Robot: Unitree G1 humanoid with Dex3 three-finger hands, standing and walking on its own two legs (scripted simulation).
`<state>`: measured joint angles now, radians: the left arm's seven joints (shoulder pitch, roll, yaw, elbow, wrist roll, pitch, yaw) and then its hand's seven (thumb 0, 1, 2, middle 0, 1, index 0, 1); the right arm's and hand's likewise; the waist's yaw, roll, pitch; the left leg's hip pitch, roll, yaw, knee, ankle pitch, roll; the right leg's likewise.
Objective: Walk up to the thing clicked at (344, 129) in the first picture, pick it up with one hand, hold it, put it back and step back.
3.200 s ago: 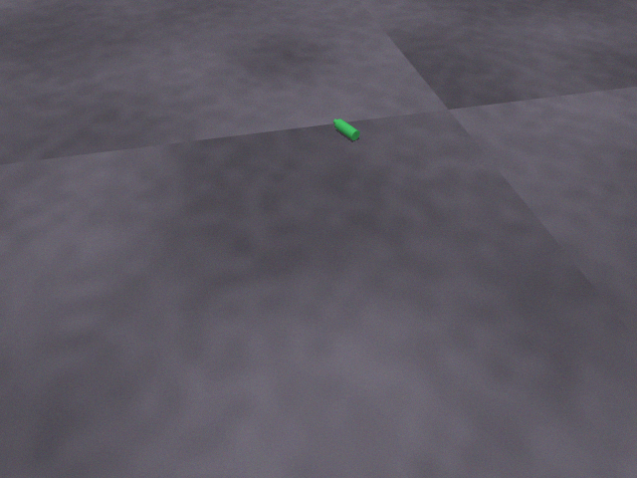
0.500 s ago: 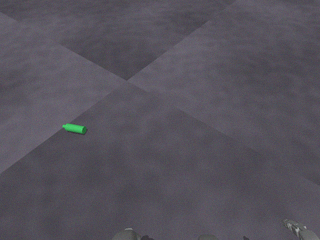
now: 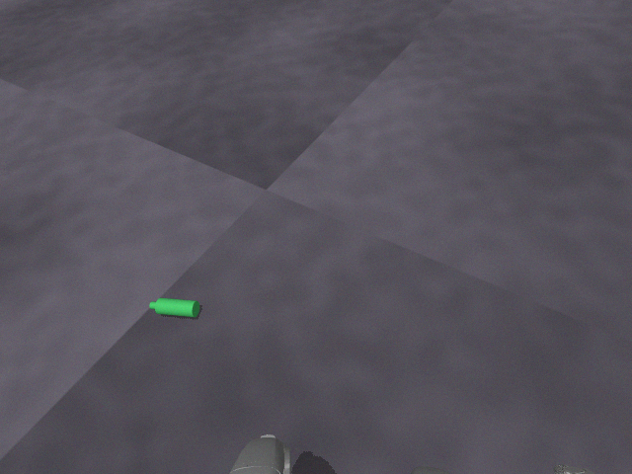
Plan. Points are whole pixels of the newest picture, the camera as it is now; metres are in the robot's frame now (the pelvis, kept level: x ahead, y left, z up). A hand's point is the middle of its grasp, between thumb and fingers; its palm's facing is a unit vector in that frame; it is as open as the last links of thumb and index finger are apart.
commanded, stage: walk up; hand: left
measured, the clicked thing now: (173, 307) +0.75 +0.61 -0.72
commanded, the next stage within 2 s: none
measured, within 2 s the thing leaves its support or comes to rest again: neither
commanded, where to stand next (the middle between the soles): +0.37 +0.47 m, yaw -9 degrees
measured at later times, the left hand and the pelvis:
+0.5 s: hand (29, 416) +0.23 +0.47 -0.12, palm faces -0.09 -0.83 -0.55, open 7.3 cm; pelvis +0.12 +0.19 -0.01, yaw -4 degrees
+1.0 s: hand out of the picture +0.31 +0.70 -0.13, palm faces -0.12 -0.82 -0.56, open 7.4 cm; pelvis +0.22 +0.39 -0.01, yaw -6 degrees
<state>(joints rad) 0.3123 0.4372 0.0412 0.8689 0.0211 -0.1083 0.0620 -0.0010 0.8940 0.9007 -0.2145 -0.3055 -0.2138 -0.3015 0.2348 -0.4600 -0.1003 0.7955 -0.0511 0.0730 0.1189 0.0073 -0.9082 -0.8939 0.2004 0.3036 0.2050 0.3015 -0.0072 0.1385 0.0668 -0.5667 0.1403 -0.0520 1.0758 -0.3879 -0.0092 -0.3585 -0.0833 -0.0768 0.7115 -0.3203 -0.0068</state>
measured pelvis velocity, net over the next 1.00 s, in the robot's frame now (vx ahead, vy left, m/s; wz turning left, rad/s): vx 0.22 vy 0.39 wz -0.11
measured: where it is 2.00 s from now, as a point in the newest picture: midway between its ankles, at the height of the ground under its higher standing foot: (175, 429)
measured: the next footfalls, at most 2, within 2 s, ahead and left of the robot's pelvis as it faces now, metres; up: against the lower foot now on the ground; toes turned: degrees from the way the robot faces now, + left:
left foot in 0.12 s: +0.13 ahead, +0.24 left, +0.00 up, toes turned +4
right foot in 0.42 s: +0.25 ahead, +0.08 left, +0.00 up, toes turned -11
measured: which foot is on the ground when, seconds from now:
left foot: up 0.00-0.10, down 0.12-0.42, up 0.44-0.78, down 0.80-1.00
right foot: down 0.00-0.12, up 0.14-0.40, down 0.42-0.80, up 0.82-1.00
